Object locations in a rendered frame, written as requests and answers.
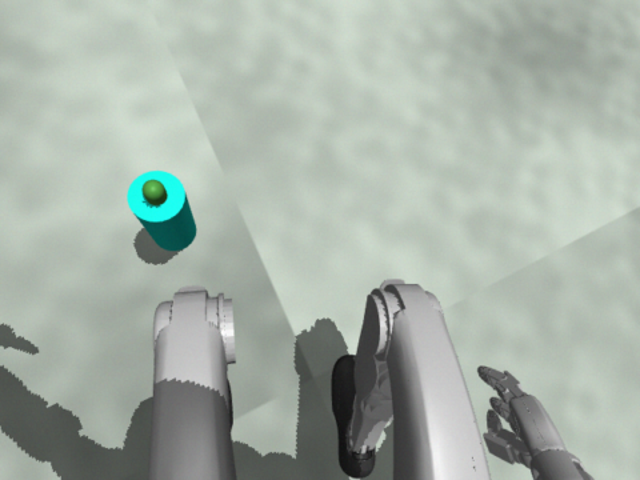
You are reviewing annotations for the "right robot hand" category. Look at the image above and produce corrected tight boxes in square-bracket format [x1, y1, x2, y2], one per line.
[477, 366, 567, 469]

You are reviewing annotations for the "bottle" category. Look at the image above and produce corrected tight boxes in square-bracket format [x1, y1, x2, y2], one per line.
[127, 171, 196, 251]

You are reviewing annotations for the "right robot arm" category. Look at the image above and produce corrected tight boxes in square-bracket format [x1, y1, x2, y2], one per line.
[530, 450, 594, 480]

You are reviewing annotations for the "right robot foot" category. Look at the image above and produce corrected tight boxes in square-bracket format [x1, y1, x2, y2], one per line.
[331, 355, 376, 479]

